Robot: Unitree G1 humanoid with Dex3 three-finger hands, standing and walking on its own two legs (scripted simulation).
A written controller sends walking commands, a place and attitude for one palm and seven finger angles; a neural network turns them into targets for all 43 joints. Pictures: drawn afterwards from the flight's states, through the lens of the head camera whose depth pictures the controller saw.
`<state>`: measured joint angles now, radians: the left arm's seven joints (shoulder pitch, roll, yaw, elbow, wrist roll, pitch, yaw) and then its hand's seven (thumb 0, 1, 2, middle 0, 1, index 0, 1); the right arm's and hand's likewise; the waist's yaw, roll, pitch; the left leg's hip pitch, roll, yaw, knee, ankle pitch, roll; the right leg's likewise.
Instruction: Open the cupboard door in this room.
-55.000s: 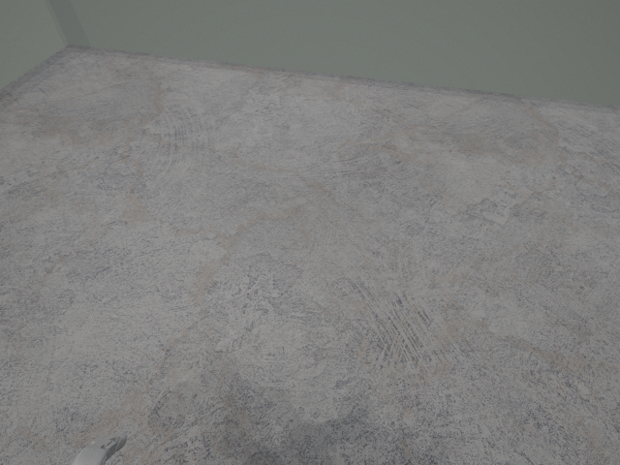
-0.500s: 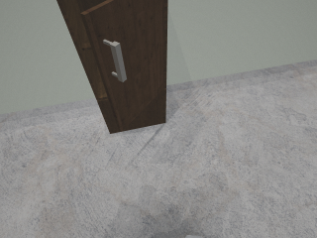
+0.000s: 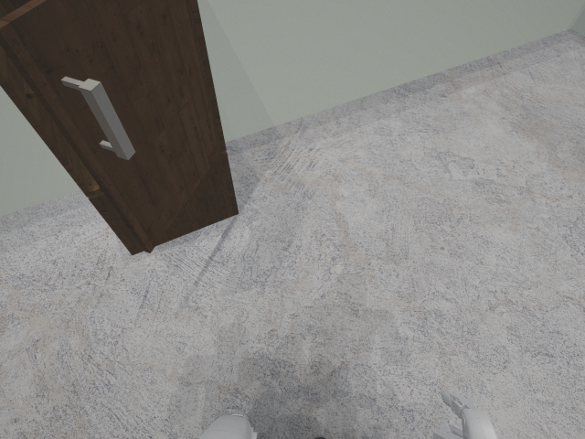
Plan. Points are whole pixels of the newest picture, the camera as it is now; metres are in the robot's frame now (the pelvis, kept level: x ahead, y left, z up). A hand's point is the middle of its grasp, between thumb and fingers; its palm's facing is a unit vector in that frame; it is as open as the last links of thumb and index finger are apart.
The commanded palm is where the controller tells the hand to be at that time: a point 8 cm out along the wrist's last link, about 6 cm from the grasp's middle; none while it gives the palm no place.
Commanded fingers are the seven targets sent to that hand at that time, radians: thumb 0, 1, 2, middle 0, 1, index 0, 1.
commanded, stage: walk to a spot facing it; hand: left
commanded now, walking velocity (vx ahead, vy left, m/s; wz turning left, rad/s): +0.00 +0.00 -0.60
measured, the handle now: (99, 119) +0.55 +0.39 +0.05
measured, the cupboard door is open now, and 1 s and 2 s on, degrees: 42 42 42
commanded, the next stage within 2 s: none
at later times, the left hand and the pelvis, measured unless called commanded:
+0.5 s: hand (207, 382) +0.20 +0.16 -0.17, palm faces -0.33 -0.90 -0.28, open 7.4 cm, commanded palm none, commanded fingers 0.00 0.90 0.90 -0.20 -0.30 -0.20 -0.30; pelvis +0.02 +0.00 -0.02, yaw -19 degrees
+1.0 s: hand (262, 307) +0.33 +0.09 -0.17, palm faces -0.59 -0.79 -0.17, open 7.4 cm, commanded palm none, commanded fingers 0.00 0.90 0.90 -0.20 -0.30 -0.20 -0.30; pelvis +0.15 -0.03 +0.00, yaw -37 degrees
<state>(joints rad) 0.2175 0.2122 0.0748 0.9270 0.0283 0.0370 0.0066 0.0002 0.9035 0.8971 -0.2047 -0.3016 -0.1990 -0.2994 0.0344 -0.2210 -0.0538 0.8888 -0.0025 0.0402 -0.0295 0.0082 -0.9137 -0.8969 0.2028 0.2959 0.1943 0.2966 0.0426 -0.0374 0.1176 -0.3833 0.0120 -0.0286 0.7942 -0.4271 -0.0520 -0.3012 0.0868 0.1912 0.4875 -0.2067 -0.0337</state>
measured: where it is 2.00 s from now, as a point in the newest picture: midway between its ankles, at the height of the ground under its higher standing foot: (425, 348)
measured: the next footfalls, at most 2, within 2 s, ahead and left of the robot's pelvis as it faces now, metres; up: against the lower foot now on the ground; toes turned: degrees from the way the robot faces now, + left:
left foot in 0.08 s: +0.04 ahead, +0.15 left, +0.00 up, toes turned -4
right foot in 0.42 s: +0.02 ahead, -0.12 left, +0.00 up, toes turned -20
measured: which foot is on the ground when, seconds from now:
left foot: up 0.00-0.06, down 0.08-0.42, up 0.44-0.78, down 0.80-1.00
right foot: down 0.00-0.06, up 0.08-0.40, down 0.42-0.80, up 0.82-1.00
